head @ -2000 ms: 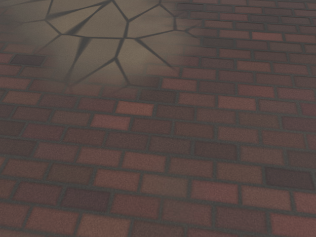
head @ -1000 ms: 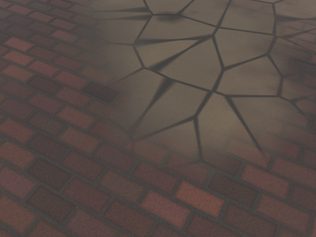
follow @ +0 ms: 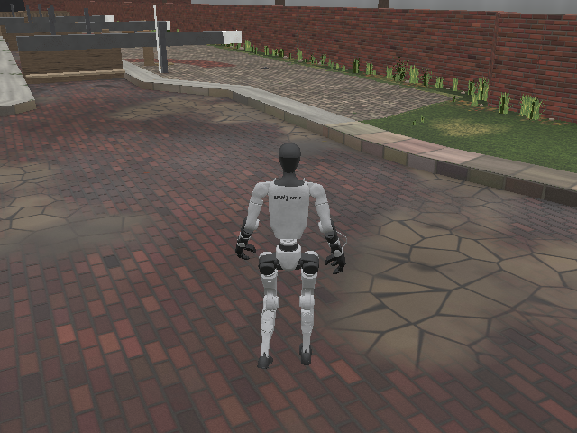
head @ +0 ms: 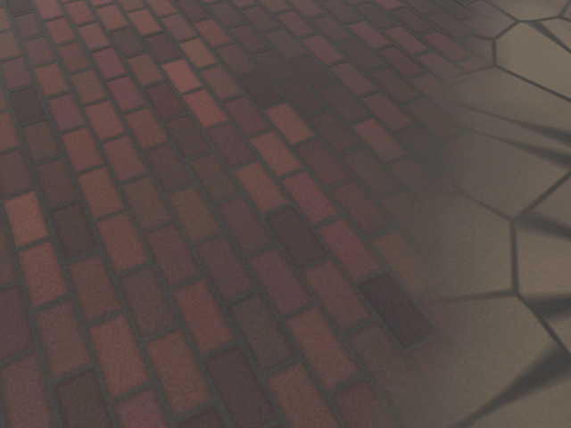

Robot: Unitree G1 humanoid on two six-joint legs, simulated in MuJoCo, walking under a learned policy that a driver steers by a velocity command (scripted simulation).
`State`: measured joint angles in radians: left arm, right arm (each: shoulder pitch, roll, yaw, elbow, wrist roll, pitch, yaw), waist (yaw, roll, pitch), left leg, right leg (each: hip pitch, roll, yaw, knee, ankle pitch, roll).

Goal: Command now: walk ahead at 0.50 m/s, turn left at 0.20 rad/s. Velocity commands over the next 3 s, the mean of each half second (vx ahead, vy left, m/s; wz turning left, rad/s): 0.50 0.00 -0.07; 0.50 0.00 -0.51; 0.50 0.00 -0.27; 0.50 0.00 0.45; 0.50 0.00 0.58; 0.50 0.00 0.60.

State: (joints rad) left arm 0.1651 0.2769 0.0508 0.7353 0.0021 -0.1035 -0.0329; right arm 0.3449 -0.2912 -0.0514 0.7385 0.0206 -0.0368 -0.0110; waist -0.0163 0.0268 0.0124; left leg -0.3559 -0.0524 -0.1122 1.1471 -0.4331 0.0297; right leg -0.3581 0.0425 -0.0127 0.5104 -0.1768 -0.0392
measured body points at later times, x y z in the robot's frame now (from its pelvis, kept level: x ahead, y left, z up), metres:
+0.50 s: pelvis +0.27 +0.05 +0.00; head +0.30 +0.07 +0.45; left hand +0.32 +0.34 -0.13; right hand +0.43 -0.21 -0.08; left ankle +0.33 +0.16 -0.73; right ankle +0.16 -0.09 -0.65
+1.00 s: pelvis +0.52 -0.04 -0.01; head +0.56 -0.07 +0.44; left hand +0.77 +0.15 -0.10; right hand +0.50 -0.34 -0.13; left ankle +0.44 +0.15 -0.63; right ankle +0.56 -0.13 -0.73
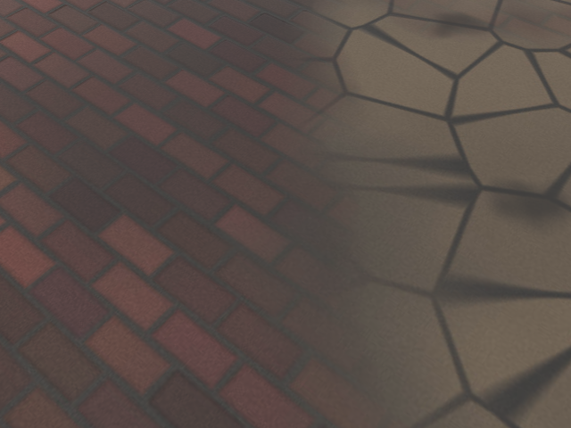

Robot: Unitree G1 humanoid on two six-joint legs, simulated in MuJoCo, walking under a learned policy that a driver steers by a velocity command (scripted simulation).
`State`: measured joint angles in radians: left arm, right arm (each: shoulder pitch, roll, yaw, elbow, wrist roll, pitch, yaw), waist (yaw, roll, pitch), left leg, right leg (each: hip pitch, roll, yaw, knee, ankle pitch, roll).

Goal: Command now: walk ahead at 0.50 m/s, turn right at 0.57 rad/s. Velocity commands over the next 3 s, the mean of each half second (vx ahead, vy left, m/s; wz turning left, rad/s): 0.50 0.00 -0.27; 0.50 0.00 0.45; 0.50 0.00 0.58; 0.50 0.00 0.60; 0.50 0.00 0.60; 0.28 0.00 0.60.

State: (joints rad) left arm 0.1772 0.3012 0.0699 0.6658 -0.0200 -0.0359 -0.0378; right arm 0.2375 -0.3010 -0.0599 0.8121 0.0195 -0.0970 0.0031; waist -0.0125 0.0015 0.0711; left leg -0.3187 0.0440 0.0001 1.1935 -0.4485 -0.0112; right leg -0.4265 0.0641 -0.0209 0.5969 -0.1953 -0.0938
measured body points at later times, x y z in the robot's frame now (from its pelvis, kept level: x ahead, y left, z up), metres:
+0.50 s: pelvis +0.30 +0.05 +0.01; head +0.32 +0.05 +0.46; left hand +0.41 +0.32 -0.11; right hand +0.42 -0.24 -0.09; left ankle +0.37 +0.12 -0.72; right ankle +0.15 -0.07 -0.64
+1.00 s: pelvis +0.57 +0.00 +0.01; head +0.59 +0.00 +0.46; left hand +0.71 +0.29 -0.06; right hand +0.67 -0.27 -0.11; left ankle +0.45 +0.11 -0.64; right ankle +0.63 -0.10 -0.72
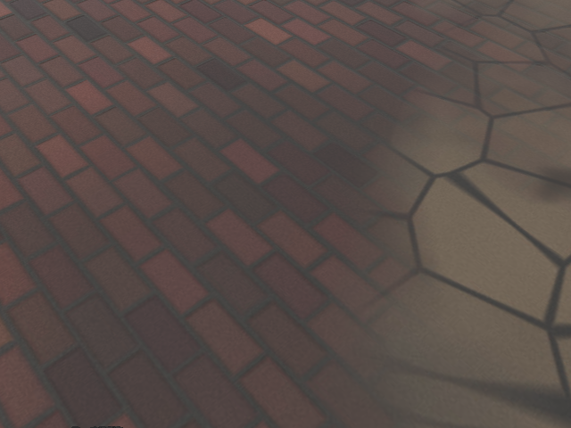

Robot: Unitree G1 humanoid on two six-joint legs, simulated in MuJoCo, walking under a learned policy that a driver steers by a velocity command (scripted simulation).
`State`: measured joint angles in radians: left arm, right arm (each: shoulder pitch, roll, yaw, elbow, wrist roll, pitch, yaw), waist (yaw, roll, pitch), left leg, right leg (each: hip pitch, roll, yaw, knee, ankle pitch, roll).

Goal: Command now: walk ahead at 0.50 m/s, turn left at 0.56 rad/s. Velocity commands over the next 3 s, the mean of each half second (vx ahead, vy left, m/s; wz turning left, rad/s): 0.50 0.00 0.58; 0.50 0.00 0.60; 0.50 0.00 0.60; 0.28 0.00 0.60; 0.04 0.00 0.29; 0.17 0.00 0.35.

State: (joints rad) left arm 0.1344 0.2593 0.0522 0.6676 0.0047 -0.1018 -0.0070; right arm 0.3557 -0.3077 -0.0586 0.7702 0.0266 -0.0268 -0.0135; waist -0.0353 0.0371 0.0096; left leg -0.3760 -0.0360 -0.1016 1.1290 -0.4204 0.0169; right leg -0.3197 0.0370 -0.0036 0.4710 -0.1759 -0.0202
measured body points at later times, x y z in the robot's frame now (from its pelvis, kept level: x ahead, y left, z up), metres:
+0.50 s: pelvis +0.26 +0.08 -0.01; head +0.30 +0.10 +0.44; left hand +0.25 +0.38 -0.13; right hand +0.51 -0.12 -0.09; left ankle +0.30 +0.17 -0.74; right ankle +0.18 -0.10 -0.64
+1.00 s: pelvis +0.54 +0.13 +0.00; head +0.56 +0.14 +0.45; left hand +0.52 +0.44 -0.09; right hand +0.77 -0.06 -0.12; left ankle +0.40 +0.20 -0.65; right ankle +0.64 +0.07 -0.74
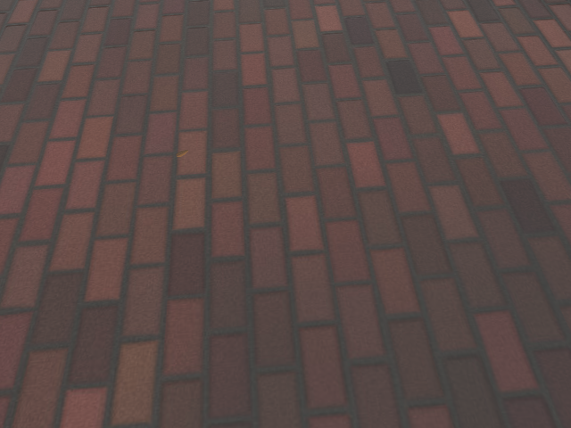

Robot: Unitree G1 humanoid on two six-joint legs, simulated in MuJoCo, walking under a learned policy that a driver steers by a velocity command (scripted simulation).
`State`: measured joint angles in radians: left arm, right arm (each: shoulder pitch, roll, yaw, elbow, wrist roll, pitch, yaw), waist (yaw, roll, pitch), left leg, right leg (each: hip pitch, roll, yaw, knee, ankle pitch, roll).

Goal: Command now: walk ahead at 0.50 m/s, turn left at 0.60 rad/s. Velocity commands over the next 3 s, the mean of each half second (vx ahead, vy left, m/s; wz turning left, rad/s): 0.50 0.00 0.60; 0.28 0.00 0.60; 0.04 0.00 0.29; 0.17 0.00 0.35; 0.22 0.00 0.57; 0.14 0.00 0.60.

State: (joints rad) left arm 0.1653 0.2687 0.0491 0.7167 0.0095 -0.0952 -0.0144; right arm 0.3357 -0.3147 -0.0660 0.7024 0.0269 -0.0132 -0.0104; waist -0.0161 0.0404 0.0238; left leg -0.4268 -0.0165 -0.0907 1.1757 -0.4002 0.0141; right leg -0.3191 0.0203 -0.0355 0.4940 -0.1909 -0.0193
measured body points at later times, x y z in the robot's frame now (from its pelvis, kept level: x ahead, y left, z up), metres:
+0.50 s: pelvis +0.26 +0.08 -0.01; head +0.30 +0.10 +0.44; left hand +0.27 +0.38 -0.12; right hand +0.50 -0.13 -0.09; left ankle +0.30 +0.16 -0.73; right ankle +0.19 -0.11 -0.64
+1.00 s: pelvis +0.48 +0.11 +0.00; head +0.52 +0.13 +0.44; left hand +0.50 +0.43 -0.09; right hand +0.74 -0.07 -0.11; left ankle +0.36 +0.18 -0.65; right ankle +0.62 +0.08 -0.73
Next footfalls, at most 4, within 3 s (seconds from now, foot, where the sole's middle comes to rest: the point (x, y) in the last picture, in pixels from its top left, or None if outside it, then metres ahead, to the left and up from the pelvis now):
0.38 left None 0.34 0.18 -0.77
0.84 right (261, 359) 0.66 0.10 -0.77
1.26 left None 0.46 0.27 -0.77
1.54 right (271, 377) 0.61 0.08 -0.77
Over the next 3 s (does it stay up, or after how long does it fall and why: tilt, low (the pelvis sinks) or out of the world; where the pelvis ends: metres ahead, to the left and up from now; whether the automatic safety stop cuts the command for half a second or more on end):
stays up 0.54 0.49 0.02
